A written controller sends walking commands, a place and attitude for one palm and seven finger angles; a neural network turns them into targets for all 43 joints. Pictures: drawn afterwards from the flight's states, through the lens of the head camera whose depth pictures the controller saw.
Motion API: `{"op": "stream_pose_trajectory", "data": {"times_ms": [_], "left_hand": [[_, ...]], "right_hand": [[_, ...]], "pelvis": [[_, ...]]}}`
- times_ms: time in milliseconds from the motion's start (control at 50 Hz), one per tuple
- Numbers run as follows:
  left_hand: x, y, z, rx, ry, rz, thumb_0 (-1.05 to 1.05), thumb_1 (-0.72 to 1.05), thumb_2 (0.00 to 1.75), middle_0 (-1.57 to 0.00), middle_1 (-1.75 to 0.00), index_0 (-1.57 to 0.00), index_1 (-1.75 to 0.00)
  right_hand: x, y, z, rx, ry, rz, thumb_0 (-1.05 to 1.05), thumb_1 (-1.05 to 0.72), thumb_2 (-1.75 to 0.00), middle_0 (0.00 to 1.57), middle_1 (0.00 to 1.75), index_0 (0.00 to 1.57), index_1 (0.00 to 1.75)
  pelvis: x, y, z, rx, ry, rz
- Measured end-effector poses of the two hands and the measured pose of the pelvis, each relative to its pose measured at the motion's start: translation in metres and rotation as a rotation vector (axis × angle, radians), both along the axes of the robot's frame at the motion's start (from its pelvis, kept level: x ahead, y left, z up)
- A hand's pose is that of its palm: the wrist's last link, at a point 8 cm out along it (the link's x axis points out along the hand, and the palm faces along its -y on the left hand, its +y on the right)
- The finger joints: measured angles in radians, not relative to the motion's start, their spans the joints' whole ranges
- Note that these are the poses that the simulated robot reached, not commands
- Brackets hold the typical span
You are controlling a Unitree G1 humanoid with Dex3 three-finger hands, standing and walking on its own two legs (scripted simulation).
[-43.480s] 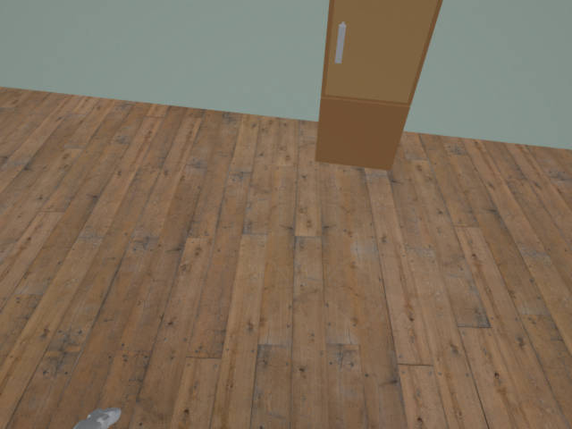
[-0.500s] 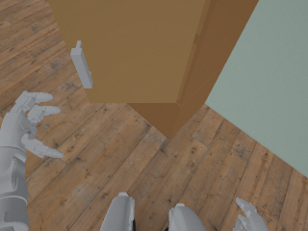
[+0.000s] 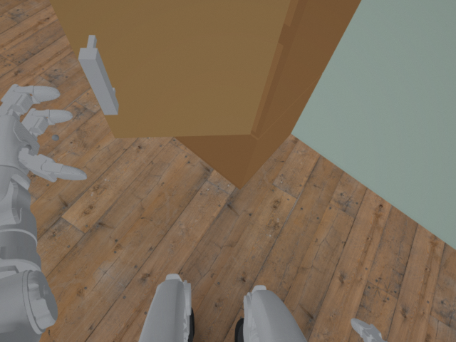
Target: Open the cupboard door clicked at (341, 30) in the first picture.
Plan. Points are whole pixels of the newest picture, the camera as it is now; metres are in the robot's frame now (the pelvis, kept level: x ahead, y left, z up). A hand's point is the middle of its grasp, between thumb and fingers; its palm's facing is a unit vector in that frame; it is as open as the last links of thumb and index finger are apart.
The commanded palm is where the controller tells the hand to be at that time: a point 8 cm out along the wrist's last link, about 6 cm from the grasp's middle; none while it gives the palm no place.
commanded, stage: move the hooked fingers beside the handle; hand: left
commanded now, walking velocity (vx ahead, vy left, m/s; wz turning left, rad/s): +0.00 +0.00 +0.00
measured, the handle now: (102, 76) +0.58 +0.25 +0.03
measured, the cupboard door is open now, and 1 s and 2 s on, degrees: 46 46 46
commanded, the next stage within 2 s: slide the fingers in behind the handle in 1.46 s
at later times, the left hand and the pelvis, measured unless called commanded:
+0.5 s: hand (61, 105) +0.49 +0.30 +0.05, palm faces +0.11 -0.99 -0.03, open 14.0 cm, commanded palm +0.49 +0.33 +0.04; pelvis +0.00 +0.00 -0.02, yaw -1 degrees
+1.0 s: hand (57, 93) +0.53 +0.31 +0.04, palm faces +0.12 -0.99 -0.01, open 14.0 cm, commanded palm +0.52 +0.32 +0.04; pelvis +0.00 +0.01 -0.02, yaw -3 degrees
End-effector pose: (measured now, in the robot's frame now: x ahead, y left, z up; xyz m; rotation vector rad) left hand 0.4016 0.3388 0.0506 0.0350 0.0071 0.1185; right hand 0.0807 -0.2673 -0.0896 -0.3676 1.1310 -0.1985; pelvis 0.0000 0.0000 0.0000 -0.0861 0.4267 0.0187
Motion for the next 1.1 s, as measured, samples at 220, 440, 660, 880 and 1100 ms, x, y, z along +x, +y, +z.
{"op": "stream_pose_trajectory", "data": {"times_ms": [220, 440, 660, 880, 1100], "left_hand": [[0.033, -0.007, -0.003, -0.013, 0.016, -0.031, -0.02, -0.5, 0.3, -0.3, -1.2, -0.3, -1.2], [0.059, 0.006, 0.003, 0.003, -0.008, 0.002, -0.02, -0.5, 0.3, -0.3, -1.2, -0.3, -1.2], [0.092, 0.017, -0.005, -0.019, -0.007, -0.005, -0.02, -0.5, 0.3, -0.3, -1.2, -0.3, -1.2], [0.103, 0.021, -0.023, -0.02, 0.053, -0.029, -0.02, -0.5, 0.3, -0.3, -1.2, -0.3, -1.2], [0.097, 0.025, 0.0, -0.009, 0.024, -0.022, -0.02, -0.5, 0.3, -0.3, -1.2, -0.3, -1.2]], "right_hand": [[-0.023, -0.006, -0.006, -0.011, 0.101, -0.045, 0.01, -0.91, -0.9, 0.2, 0.3, 0.21, 0.3], [-0.041, -0.011, -0.01, -0.025, 0.167, -0.075, 0.0, -0.91, -0.9, 0.2, 0.3, 0.21, 0.3], [-0.057, -0.011, -0.015, -0.066, 0.221, -0.087, 0.0, -0.91, -0.9, 0.2, 0.3, 0.21, 0.3], [-0.075, 0.008, -0.017, -0.042, 0.295, -0.113, 0.0, -0.91, -0.9, 0.2, 0.3, 0.21, 0.3], [-0.071, 0.02, -0.004, -0.018, 0.294, -0.11, 0.0, -0.91, -0.9, 0.2, 0.3, 0.21, 0.3]], "pelvis": [[0.002, -0.001, -0.005, -0.006, 0.03, -0.005], [0.001, -0.004, -0.012, -0.018, 0.055, -0.013], [-0.003, -0.002, -0.027, -0.042, 0.105, -0.018], [-0.002, 0.008, -0.029, -0.055, 0.131, -0.027], [0.003, 0.013, -0.014, -0.06, 0.103, -0.01]]}}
